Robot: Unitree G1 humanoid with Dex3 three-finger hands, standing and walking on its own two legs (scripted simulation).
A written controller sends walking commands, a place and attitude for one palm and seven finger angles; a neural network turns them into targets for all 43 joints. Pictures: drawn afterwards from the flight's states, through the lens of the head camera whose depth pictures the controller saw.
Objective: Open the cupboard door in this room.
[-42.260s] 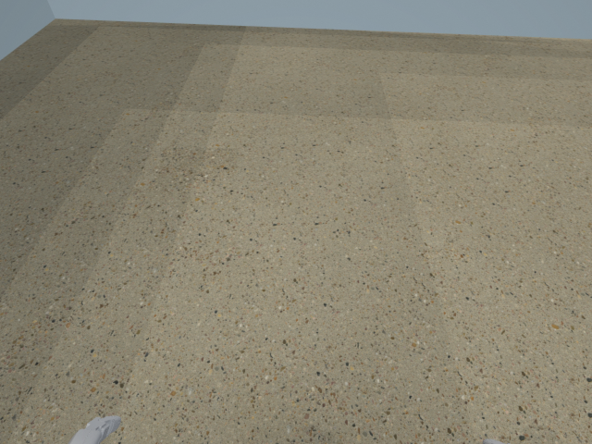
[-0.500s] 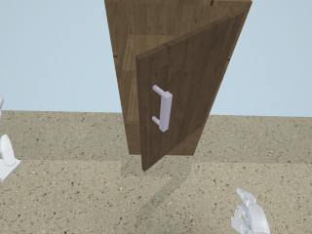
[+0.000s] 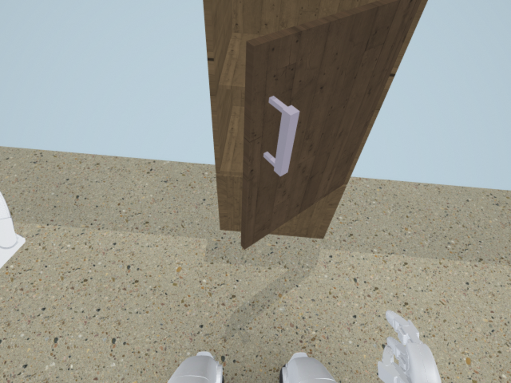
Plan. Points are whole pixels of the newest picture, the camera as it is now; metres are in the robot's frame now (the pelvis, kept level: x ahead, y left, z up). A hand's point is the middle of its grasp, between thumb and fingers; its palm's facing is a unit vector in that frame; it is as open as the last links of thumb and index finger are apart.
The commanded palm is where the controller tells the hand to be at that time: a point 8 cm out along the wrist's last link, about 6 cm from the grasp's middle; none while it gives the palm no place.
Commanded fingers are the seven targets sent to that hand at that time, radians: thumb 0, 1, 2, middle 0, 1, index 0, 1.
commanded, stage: step back with the hand held close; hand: left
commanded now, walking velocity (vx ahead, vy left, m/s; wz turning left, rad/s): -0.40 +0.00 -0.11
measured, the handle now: (278, 137) +0.50 -0.02 +0.10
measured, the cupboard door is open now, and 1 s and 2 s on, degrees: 42 42 42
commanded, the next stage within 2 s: stop stepping back and stand still in 0.18 s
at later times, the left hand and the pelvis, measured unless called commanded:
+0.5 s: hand out of the picture +0.04 +0.26 +0.22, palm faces +0.54 -0.70 -0.47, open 7.4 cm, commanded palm +0.00 +0.29 +0.21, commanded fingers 0.00 0.90 0.90 -0.20 -0.30 -0.20 -0.30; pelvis -0.14 -0.01 +0.00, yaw +0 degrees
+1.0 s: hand out of the picture +0.02 +0.23 +0.21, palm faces +0.29 -0.76 -0.58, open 7.4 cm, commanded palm -0.03 +0.29 +0.21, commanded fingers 0.00 0.90 0.90 -0.20 -0.30 -0.20 -0.30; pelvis -0.20 +0.00 +0.02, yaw -6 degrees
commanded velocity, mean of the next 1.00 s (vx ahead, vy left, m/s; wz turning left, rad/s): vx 0.04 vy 0.01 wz -0.03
